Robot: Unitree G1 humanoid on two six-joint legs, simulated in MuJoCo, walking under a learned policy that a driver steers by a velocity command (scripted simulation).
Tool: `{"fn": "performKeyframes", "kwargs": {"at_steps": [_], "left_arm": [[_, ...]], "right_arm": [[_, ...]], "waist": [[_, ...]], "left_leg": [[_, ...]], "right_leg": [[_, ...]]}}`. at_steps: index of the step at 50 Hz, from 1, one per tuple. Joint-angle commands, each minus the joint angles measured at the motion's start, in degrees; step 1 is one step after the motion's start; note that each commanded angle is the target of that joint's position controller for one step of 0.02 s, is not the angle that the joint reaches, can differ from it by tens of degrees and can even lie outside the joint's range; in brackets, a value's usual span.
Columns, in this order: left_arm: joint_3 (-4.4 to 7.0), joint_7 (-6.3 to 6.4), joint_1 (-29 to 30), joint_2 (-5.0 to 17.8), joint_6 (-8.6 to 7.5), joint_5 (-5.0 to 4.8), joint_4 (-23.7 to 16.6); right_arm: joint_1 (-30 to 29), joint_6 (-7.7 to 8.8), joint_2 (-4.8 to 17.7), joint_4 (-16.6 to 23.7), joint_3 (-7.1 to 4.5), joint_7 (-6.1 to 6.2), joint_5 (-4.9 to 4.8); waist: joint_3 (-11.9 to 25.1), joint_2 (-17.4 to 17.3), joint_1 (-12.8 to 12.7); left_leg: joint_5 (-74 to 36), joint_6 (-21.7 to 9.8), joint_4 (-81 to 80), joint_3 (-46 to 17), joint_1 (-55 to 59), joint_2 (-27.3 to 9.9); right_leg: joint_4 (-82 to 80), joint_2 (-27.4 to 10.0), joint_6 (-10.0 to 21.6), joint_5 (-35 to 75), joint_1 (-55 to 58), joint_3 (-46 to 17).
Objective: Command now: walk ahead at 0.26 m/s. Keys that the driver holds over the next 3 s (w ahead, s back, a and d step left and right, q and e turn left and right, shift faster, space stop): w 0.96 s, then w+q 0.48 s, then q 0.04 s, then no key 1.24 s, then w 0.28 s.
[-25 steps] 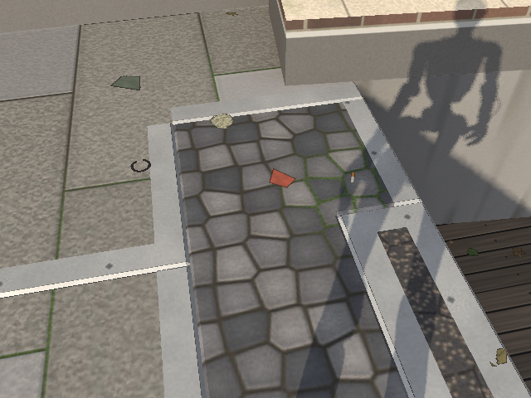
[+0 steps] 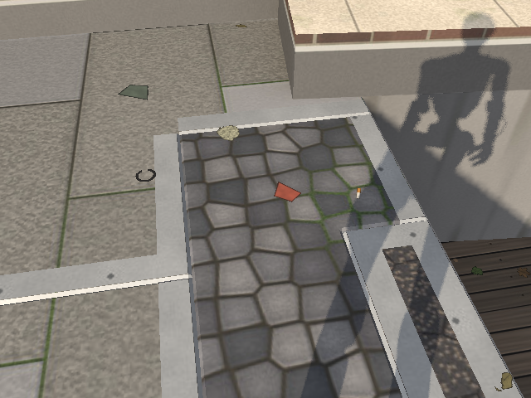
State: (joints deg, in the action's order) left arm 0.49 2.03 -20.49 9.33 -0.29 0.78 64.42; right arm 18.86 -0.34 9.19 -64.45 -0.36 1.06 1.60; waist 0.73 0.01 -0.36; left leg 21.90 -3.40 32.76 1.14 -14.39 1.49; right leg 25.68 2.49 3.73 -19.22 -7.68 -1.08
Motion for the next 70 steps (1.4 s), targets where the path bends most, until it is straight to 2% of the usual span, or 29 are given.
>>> {"fn": "performKeyframes", "kwargs": {"at_steps": [1,4,7,8,9,10,12,17,24,27,29,30,31,32,33,35,36,40,47,52,55,57,58,59,60,61,63,65,70], "left_arm": [[2.53,0.0,-5.98,8.88,-0.66,0.46,-0.18],[3.09,-0.37,-3.39,8.99,-1.79,0.29,-1.03],[2.99,-0.6,1.09,7.19,-2.46,-0.06,-2.9],[1.85,-1.13,2.85,3.26,-3.18,-0.22,-4.69],[1.93,-1.68,3.7,3.37,-3.57,0.57,-6.95],[2.68,-2.16,5.77,6.64,-3.5,2.06,-7.21],[2.25,-3.29,5.59,4.0,-4.1,1.24,-6.72],[2.76,-3.92,8.58,4.18,-2.8,1.24,-7.73],[1.37,-3.86,24.59,2.81,-2.36,0.12,-14.53],[2.09,-3.06,21.19,4.95,-2.67,0.07,-14.59],[3.53,-2.22,8.02,7.36,-3.45,0.04,-10.53],[4.47,-1.71,-0.66,8.95,-3.91,0.64,-7.78],[5.83,-1.32,-9.0,14.02,-4.14,2.07,-6.52],[6.31,-1.94,-7.6,15.52,-3.37,1.49,-7.03],[5.87,-2.41,0.09,13.39,-3.12,-0.15,-8.15],[3.98,-2.65,6.74,6.6,-4.14,-0.13,-8.71],[3.3,-2.35,6.08,4.77,-4.79,0.02,-7.8],[2.82,-1.77,0.72,5.65,-6.33,0.02,-5.3],[2.13,-1.74,-7.21,6.23,-6.11,-0.21,-4.25],[2.01,-0.9,-11.53,6.53,-6.12,0.56,-2.64],[2.23,-0.11,-10.08,7.36,-6.1,0.95,-2.42],[2.64,0.19,-8.63,8.84,-5.76,1.13,-2.65],[2.8,0.17,-7.48,9.51,-5.42,0.73,-3.16],[2.5,0.0,-6.17,9.01,-5.52,0.23,-5.14],[1.99,-1.34,-10.24,4.59,-5.78,-1.3,-7.38],[2.97,-1.55,-4.81,8.41,-6.11,-0.16,-8.54],[3.07,-1.86,2.82,8.61,-7.34,-0.17,-11.74],[3.1,-1.88,2.61,7.28,-5.8,1.25,-12.51],[2.92,-2.55,9.22,6.29,-2.65,1.95,-16.58]], "right_arm": [[-4.79,1.97,3.26,5.11,-0.75,-0.81,0.72],[-3.64,3.53,3.46,6.37,-1.27,-1.61,-0.1],[10.13,4.36,3.25,1.59,-2.19,-1.09,-0.76],[17.25,4.89,7.93,0.54,-3.41,-0.42,0.02],[22.74,4.3,12.79,-1.17,-4.67,-0.51,-0.54],[17.37,3.9,9.34,0.09,-3.84,-0.45,-0.3],[8.73,4.67,7.51,3.43,-3.16,-0.78,-0.3],[12.93,6.24,4.73,1.41,-1.67,-0.22,-0.75],[15.04,6.55,5.54,0.61,-1.02,0.23,-0.52],[13.2,6.84,7.12,0.52,-1.41,0.41,-0.47],[11.43,6.56,8.47,0.75,-1.9,0.56,-0.42],[10.64,6.35,8.61,1.08,-1.97,0.39,-0.7],[12.12,6.22,5.78,2.61,-1.4,0.05,-0.84],[17.74,6.0,2.12,2.73,-1.47,-0.83,-2.68],[11.99,5.66,6.5,3.99,-2.39,-0.7,-1.22],[4.19,5.88,5.48,6.2,-2.6,-1.09,-0.64],[3.79,5.3,4.76,6.39,-2.73,-1.22,0.17],[3.17,2.94,2.88,7.08,-2.65,-2.09,0.83],[-15.26,2.66,3.47,13.53,-2.23,-2.81,-0.25],[-21.93,3.05,3.38,15.76,-1.73,-2.84,-0.65],[-19.82,3.57,4.21,15.83,-2.22,-2.62,-0.43],[-10.6,4.06,5.96,13.07,-3.35,-2.03,-0.18],[-2.15,4.47,7.16,10.28,-4.2,-1.76,0.26],[6.74,4.59,11.24,8.32,-5.65,-1.35,1.45],[9.16,4.03,16.62,8.37,-7.22,-1.24,1.52],[5.41,3.24,15.05,8.3,-6.83,-1.88,-0.68],[-2.41,3.38,10.26,9.85,-5.6,-1.96,-0.82],[-3.7,4.0,7.42,9.74,-4.61,-1.28,-1.11],[1.61,4.99,11.08,9.54,-5.12,-0.84,-1.64]], "waist": [[-11.64,7.5,-2.17],[-10.63,6.59,0.16],[-8.19,1.38,6.27],[-5.66,-10.86,9.08],[-5.42,-18.29,9.04],[-9.36,-7.98,5.77],[-10.31,-2.41,1.82],[-7.05,-4.13,0.81],[-9.57,-6.18,3.01],[-7.07,-6.26,0.1],[-0.04,-5.76,-5.45],[4.12,-4.65,-9.1],[10.88,2.24,-10.41],[16.0,13.34,-6.04],[8.19,4.18,-3.96],[-3.26,-1.47,-0.99],[-3.96,-1.21,0.66],[-4.63,1.35,3.01],[-7.09,2.68,-1.14],[-7.47,3.64,-3.14],[-6.14,4.31,-0.84],[-0.92,5.09,3.15],[3.1,4.37,6.96],[8.27,1.44,10.52],[13.12,-12.25,7.27],[11.95,-4.85,6.23],[0.29,1.32,2.86],[-1.55,1.75,-0.74],[-3.05,-1.43,-0.53]], "left_leg": [[1.49,-0.71,9.64,0.96,-14.54,-2.07],[2.21,-1.26,4.37,1.39,-9.77,-2.74],[-3.97,-1.3,-9.19,1.89,16.83,-0.11],[9.05,-3.62,-19.66,-17.25,24.13,-12.57],[17.99,-8.62,-26.35,-36.06,25.53,-22.86],[18.92,-9.31,-25.76,-34.9,19.51,-22.95],[8.07,-7.57,-26.71,-24.97,13.57,-18.43],[-25.63,-5.97,-24.45,-9.86,16.98,-12.88],[-40.91,-6.03,-24.47,-3.73,13.88,-11.3],[-57.44,-5.51,-18.51,-2.3,17.12,-13.01],[-65.96,-4.44,-3.25,-0.94,18.42,-12.56],[-57.6,-3.8,8.53,0.12,12.38,-10.86],[-32.72,-3.38,26.93,2.3,1.57,-7.05],[7.39,-1.71,47.6,-0.01,-16.17,4.2],[2.36,-2.92,49.0,-4.85,-21.81,-0.54],[-5.32,-2.99,42.24,-4.2,-20.02,-4.82],[-6.12,-2.56,38.95,-4.52,-16.81,-6.15],[-8.22,-0.46,31.95,-2.28,-15.54,-7.16],[-21.43,1.93,11.95,2.35,-22.49,-6.78],[-21.58,-0.48,2.95,4.54,-22.45,-4.12],[-15.59,-3.77,-0.02,5.78,-17.08,-1.05],[-11.38,-6.51,-1.55,7.45,-7.19,2.84],[-13.91,-8.12,-5.64,6.79,3.17,3.41],[-10.57,-11.46,-6.12,-4.63,17.14,-5.52],[-10.17,-21.77,-11.25,-36.45,32.55,-21.79],[-8.94,-21.09,-16.24,-41.87,31.47,-20.89],[-18.18,-16.84,-18.78,-28.04,17.41,-17.24],[-27.01,-13.77,-19.84,-20.6,8.73,-12.35],[-28.99,-12.59,-22.18,-16.68,3.96,-8.5]], "right_leg": [[-19.05,-19.07,10.66,-23.45,-3.18,-24.84],[-16.49,-16.88,9.32,-16.01,-4.39,-19.09],[-4.48,-9.18,5.51,-10.26,-19.53,-8.8],[13.47,-2.54,2.77,-6.58,-27.04,-0.23],[27.48,1.25,1.95,-11.82,-35.79,4.7],[35.48,-2.95,2.61,-8.78,-36.87,1.15],[36.57,-6.18,2.16,1.27,-34.27,-0.31],[33.44,-5.98,-0.57,8.54,-34.29,3.97],[11.92,-2.65,-0.18,15.17,-26.91,9.14],[8.18,-0.4,3.12,13.53,-18.69,9.46],[5.39,2.09,5.45,11.89,-5.69,9.1],[2.43,-0.26,6.77,12.23,6.08,6.62],[1.3,-14.69,9.44,2.25,18.17,-10.03],[-9.55,-26.96,18.2,-3.97,26.79,-40.91],[-12.89,-24.17,16.37,-10.27,19.25,-36.99],[-16.1,-19.97,12.77,-0.54,3.4,-22.22],[-16.53,-17.58,11.07,5.2,-0.79,-17.43],[-18.13,-13.91,9.45,16.67,-4.06,-8.19],[-19.17,-11.03,6.41,28.57,2.29,-1.87],[-17.33,-13.3,6.0,35.98,12.13,1.99],[-10.99,-15.04,5.25,52.36,16.19,5.38],[1.92,-15.29,4.42,65.4,17.28,7.26],[12.92,-14.39,3.43,61.88,13.46,8.83],[28.82,-13.0,2.33,45.53,1.2,10.02],[52.45,0.07,-0.6,-1.29,-22.69,10.1],[56.67,-0.64,0.25,-6.71,-30.14,-0.7],[49.92,-5.7,0.26,2.2,-31.27,-1.47],[43.5,-7.62,-1.5,2.95,-25.45,-1.58],[32.32,-7.88,-5.54,7.15,-26.92,0.96]]}}
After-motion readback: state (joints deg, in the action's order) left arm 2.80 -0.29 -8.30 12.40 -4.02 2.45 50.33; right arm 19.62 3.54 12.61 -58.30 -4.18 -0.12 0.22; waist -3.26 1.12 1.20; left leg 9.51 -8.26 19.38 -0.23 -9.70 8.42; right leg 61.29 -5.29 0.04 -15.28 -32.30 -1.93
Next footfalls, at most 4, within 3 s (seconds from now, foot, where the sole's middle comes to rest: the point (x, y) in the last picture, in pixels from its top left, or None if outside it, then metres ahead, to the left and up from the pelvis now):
0.60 right None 0.43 -0.04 -0.78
1.16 left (236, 335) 0.73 0.11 -0.78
1.68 right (265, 248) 1.04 0.04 -0.78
2.08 left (211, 286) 0.89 0.20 -0.78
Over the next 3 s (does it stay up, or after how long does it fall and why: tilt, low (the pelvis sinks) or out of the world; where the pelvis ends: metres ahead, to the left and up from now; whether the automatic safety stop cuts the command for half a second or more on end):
stays up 1.00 0.11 -0.01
